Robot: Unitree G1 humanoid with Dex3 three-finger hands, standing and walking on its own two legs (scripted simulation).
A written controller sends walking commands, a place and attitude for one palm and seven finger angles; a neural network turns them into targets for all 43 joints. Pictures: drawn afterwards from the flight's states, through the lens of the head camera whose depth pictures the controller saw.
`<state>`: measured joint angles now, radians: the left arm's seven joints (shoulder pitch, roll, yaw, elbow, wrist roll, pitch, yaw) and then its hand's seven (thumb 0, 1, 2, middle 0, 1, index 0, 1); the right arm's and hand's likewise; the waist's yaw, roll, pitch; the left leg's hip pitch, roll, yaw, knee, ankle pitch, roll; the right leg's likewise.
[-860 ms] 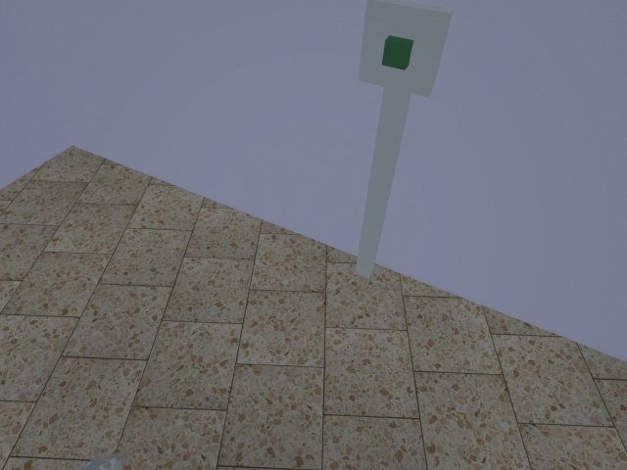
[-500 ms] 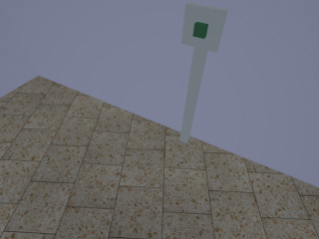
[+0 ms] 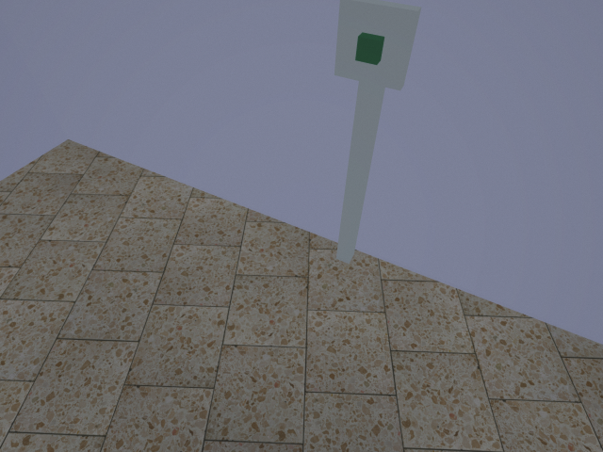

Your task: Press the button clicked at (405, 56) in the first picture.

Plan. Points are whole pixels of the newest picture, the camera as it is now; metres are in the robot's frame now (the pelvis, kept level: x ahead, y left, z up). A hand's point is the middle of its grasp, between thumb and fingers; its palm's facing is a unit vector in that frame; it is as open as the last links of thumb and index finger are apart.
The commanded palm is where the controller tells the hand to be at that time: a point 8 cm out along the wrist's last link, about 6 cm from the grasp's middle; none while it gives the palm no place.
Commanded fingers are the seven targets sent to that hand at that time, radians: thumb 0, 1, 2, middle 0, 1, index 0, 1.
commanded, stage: look at it before walking up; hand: left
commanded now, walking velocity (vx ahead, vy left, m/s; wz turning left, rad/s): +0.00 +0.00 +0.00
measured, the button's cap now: (370, 48) +0.95 -0.11 +0.12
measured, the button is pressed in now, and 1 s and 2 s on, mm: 0 0 0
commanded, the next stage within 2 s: turn to face it in 0.58 s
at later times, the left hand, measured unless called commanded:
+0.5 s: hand out of the picture +0.08 +0.25 -0.15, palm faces -0.03 -0.94 -0.33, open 7.4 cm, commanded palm none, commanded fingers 0.00 0.90 0.90 -0.20 -0.30 -0.20 -0.30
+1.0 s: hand out of the picture +0.06 +0.21 -0.18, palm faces -0.12 -0.95 -0.28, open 7.4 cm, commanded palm none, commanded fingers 0.00 0.90 0.90 -0.20 -0.30 -0.20 -0.30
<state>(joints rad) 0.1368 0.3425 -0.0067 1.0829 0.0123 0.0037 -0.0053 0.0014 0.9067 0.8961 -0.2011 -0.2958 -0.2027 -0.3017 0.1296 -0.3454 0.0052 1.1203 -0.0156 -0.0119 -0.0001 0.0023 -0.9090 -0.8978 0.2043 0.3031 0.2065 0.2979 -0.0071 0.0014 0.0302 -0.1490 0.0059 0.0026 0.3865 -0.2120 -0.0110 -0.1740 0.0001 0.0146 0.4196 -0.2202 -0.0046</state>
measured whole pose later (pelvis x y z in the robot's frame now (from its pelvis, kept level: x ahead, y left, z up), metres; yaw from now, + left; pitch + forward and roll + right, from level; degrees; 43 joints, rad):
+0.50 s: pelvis +0.00 +0.00 +0.00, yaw +0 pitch -2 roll +0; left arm 0.13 0.34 -0.01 1.08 0.01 0.00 0.00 0.00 0.91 0.90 -0.20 -0.30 -0.20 -0.30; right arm 0.11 -0.34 0.01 1.12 -0.01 -0.01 0.00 0.00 -0.91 -0.90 0.20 0.30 0.21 0.30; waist 0.00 -0.01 0.03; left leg -0.13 0.01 0.00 0.37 -0.21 -0.01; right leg -0.15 0.00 0.02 0.39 -0.21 0.00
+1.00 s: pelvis -0.01 -0.01 -0.02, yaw -8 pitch -1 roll +2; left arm 0.22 0.27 0.03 0.98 0.02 0.07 -0.01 0.00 0.91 0.90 -0.20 -0.30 -0.20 -0.30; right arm 0.13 -0.24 -0.02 1.00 -0.02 0.02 -0.02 0.00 -0.91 -0.90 0.20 0.30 0.21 0.30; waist 0.02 -0.02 0.07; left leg -0.21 0.05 0.14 0.55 -0.31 -0.02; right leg -0.34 0.01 0.03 0.74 -0.39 0.01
